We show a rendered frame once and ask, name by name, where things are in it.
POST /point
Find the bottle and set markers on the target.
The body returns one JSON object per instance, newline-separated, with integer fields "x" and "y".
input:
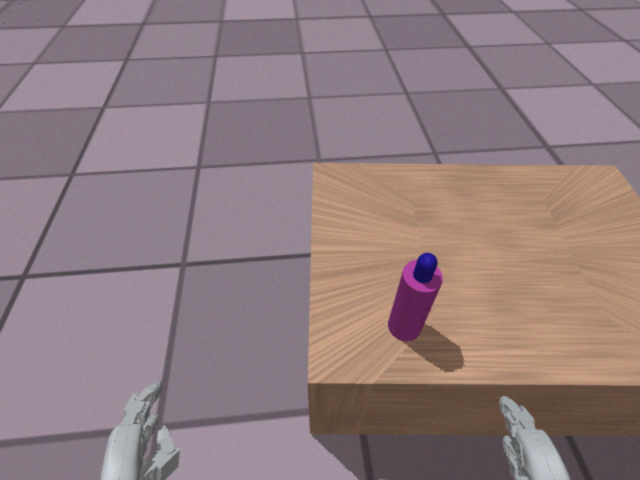
{"x": 419, "y": 285}

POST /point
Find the left robot hand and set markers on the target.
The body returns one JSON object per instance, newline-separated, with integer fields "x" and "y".
{"x": 127, "y": 443}

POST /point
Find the right robot hand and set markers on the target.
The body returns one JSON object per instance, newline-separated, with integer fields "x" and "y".
{"x": 532, "y": 455}

